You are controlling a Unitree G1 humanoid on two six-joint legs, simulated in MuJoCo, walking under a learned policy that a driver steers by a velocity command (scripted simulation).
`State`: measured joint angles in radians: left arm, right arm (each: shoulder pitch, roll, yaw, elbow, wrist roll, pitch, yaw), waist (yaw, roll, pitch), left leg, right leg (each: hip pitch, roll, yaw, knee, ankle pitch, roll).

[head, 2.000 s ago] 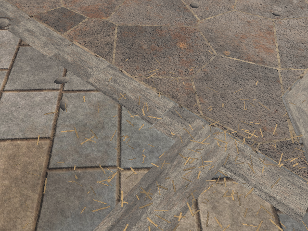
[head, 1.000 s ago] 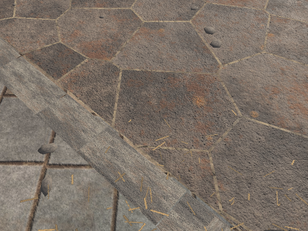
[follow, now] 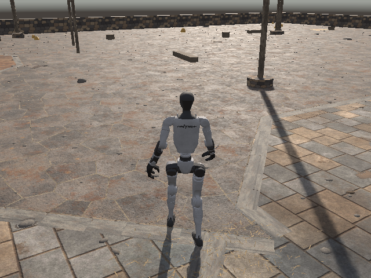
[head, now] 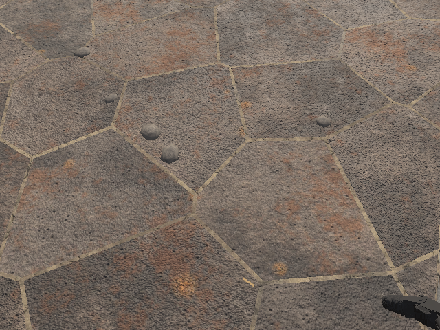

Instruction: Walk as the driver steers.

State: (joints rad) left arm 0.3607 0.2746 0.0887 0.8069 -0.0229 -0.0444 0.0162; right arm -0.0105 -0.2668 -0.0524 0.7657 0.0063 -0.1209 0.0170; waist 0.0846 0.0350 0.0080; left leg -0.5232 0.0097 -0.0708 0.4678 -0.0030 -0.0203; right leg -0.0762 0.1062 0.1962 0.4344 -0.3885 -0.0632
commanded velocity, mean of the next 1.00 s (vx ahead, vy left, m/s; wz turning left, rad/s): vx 0.50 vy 0.00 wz -0.36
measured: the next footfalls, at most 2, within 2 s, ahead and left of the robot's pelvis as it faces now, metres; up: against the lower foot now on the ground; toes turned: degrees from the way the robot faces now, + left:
left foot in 0.04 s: +0.19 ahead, +0.13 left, +0.00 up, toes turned -4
right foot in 0.56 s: +0.41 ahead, -0.19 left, +0.00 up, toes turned -20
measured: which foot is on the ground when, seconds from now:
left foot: up 0.00-0.02, down 0.04-0.56, up 0.58-1.00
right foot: down 0.00-0.04, up 0.06-0.54, down 0.56-1.00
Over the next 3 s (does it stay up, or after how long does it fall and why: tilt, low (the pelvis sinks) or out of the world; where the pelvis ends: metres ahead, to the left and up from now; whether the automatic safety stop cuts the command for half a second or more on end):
stays up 1.42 -0.16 0.00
